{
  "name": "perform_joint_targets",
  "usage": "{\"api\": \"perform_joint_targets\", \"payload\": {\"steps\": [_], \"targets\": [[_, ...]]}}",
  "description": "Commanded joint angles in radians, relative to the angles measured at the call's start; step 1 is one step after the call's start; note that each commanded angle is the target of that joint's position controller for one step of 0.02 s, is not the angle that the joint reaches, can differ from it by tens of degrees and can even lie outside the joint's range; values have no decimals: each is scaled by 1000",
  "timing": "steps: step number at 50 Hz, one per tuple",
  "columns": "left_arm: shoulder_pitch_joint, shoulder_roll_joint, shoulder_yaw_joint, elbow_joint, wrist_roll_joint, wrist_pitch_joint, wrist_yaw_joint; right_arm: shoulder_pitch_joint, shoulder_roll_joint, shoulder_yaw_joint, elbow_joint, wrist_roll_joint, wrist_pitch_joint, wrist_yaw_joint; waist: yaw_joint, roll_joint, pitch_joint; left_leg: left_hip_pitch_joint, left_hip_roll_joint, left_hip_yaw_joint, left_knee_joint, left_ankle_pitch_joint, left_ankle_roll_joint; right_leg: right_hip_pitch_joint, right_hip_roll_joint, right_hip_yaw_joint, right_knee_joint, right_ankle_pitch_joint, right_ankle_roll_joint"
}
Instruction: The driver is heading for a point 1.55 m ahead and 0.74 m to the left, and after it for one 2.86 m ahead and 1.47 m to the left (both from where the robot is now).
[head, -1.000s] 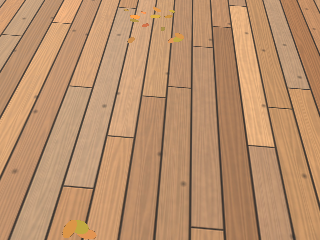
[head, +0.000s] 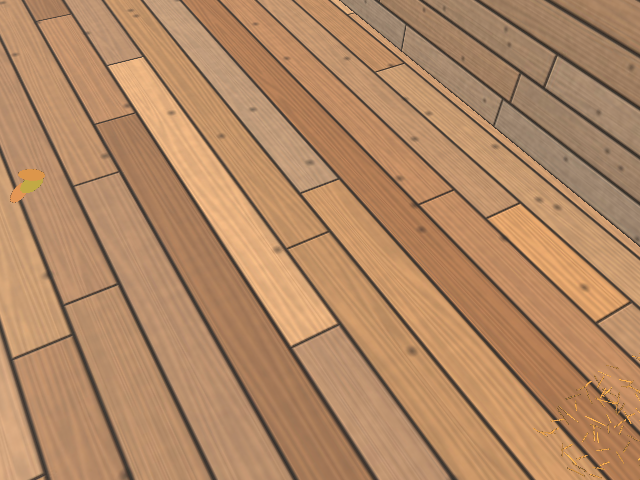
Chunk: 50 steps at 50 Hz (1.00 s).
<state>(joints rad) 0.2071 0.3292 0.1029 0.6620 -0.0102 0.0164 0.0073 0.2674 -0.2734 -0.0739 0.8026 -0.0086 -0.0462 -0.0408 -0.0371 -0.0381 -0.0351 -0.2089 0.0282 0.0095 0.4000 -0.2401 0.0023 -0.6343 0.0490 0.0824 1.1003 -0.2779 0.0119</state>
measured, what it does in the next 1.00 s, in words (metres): walks ahead, turning left: right foot, then left foot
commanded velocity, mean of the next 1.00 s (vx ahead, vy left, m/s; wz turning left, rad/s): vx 0.22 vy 0.00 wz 0.34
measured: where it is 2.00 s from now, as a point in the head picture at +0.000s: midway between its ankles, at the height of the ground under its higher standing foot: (183, 448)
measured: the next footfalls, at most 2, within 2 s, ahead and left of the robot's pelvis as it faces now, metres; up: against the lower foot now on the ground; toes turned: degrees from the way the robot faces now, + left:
right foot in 0.26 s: +0.16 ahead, -0.17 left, +0.00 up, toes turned +1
left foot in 0.68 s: +0.32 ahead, +0.09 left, +0.00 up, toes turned +16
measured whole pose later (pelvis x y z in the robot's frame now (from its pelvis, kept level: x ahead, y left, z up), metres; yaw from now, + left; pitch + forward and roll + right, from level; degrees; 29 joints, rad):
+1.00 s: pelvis +0.25 -0.03 -0.01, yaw +25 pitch +3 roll -1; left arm 0.11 0.29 0.06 0.71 0.00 -0.01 0.01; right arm 0.19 -0.31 -0.08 0.59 0.01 0.02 -0.02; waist -0.03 0.00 0.02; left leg -0.41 -0.10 -0.12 0.48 -0.12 0.07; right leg -0.49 0.00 0.08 0.81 -0.38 0.05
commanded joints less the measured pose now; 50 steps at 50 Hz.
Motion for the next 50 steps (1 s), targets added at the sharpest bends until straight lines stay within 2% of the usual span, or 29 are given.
{"api": "perform_joint_targets", "payload": {"steps": [1,5,8,10,11,12,13,14,15,16,18,19,22,25,28,31,33,34,35,36,37,38,39,40,41,43,45,47,50], "targets": [[-82,11,-4,-90,-2,-35,-10,47,-128,-24,-43,-1,-29,6,-28,161,61,128,213,-229,-244,-178,156,-194,-55,4,-2,71,19],[-168,-17,-27,-118,-2,-71,-23,48,-171,-30,-43,20,-26,24,-38,193,91,51,188,-158,-252,-39,174,-3,-82,-94,-331,109,20],[-186,1,-24,-122,-17,-88,-36,94,-206,-38,-33,34,-23,40,-47,212,95,17,207,-178,-212,-25,188,145,-51,-120,-479,34,15],[-121,23,-13,-108,-27,-98,-38,91,-207,-37,-28,47,-15,46,3,212,83,-1,225,-222,-164,-56,176,281,-42,-113,-608,74,-11],[-57,41,-2,-84,-28,-99,-34,89,-190,-31,-27,48,-12,47,38,195,60,-37,211,-219,-116,-25,156,406,-33,-118,-664,106,-28],[47,72,15,-59,-24,-100,-22,81,-147,-17,-27,40,-15,48,93,173,4,-109,163,-179,5,38,119,587,-58,-86,-676,110,-52],[221,136,33,-40,2,-99,-6,54,-56,13,-56,18,-23,54,174,14,-143,-278,71,-89,352,-97,56,850,-274,141,-684,75,-113],[271,241,52,-29,25,-90,-5,98,-6,26,-104,29,-46,45,140,-286,-206,-562,-32,-32,651,-347,11,962,-504,496,-771,59,-254],[255,160,33,-24,29,-99,-11,70,-119,-5,-89,45,-50,36,159,-173,-148,-600,2,-134,800,-333,5,858,-488,497,-793,108,-278],[182,101,11,-29,25,-104,-15,51,-150,-19,-91,48,-44,37,119,-151,-71,-603,22,-141,826,-265,8,779,-443,343,-786,252,-245],[40,25,-13,-39,11,-103,-20,53,-125,-24,-72,31,-11,32,54,-120,0,-544,58,-109,780,-162,-13,634,-346,116,-800,488,-194],[3,16,-15,-39,12,-104,-16,61,-110,-25,-71,29,5,33,30,-127,20,-497,65,-97,765,-116,-22,572,-320,42,-815,566,-178],[-16,46,-1,-17,25,-107,8,25,-57,-15,-103,24,27,39,12,-83,36,-470,52,-60,678,-13,-51,510,-321,-64,-853,678,-197],[-30,71,7,4,18,-91,29,-46,-29,-2,-144,17,32,57,26,-75,31,-408,52,-25,473,110,-47,503,-309,-155,-846,652,-186],[-33,102,17,21,1,-77,34,-106,-52,-8,-185,16,35,83,40,-71,11,-334,40,0,341,157,-20,522,-325,-189,-810,640,-174],[-43,128,27,30,-23,-66,30,-125,-89,-25,-220,15,43,100,33,-65,2,-291,14,31,262,77,28,565,-346,-195,-706,671,-151],[-46,127,28,34,-35,-60,30,-32,-129,-50,-210,14,42,96,-21,-30,-50,-116,-55,77,130,140,78,550,-296,-239,-499,733,-106],[13,101,20,42,-20,-64,25,41,-199,-76,-202,11,42,76,-45,72,-108,68,-40,9,71,438,125,452,-223,-272,-297,585,-44],[49,10,-12,0,45,-67,16,64,-308,-94,-226,3,44,49,2,343,-178,326,232,-357,129,971,275,118,-90,-280,70,-229,38],[76,41,-19,-3,36,-71,4,46,-301,-76,-261,-9,33,57,-4,316,-378,428,383,-677,43,819,461,0,6,-43,288,-475,58],[-2,108,-4,-2,0,-66,-2,12,-242,-63,-270,-2,29,66,-40,171,-320,367,327,-569,1,662,414,-49,-39,19,312,-385,46],[-42,101,-7,-14,-2,-59,2,-37,-205,-52,-264,16,26,64,-15,123,-220,274,271,-473,-5,525,348,-71,-69,12,250,-304,33],[-52,89,-8,-4,11,-48,14,-74,-179,-44,-265,28,32,59,9,63,-149,169,226,-419,-23,422,294,-56,-97,9,168,-250,34],[-55,96,-5,-7,18,-36,23,-112,-170,-39,-272,27,40,51,35,82,-111,63,192,-383,-44,369,270,2,-105,8,92,-210,36],[-43,90,-5,-2,18,-27,23,-139,-178,-41,-282,14,47,47,56,107,-97,-16,160,-357,-62,352,257,68,-89,-10,53,-176,38],[-20,60,-14,10,18,-23,25,-148,-191,-48,-289,1,50,37,63,133,-107,-54,137,-339,-70,352,256,119,-63,-21,-54,-152,51],[-32,46,-22,10,18,-26,24,-132,-195,-52,-287,13,53,23,51,136,-132,-70,114,-358,-101,45,252,149,-57,-17,-164,-104,55],[-59,47,-24,-2,14,-31,14,-138,-203,-53,-295,20,55,15,40,186,-115,-109,106,-410,-140,-217,242,176,-47,-22,-248,-78,50],[-70,60,-18,-11,6,-53,-2,-115,-205,-53,-294,20,55,19,32,203,-91,-137,104,-460,-138,-328,224,238,-25,-33,-357,-100,28]]}}
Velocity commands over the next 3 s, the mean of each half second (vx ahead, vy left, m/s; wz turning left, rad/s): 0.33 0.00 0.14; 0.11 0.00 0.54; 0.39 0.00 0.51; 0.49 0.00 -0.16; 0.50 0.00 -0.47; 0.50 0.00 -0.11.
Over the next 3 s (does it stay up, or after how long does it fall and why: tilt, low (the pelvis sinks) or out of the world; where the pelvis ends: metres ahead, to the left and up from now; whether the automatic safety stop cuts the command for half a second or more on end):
stays up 1.08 0.51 -0.01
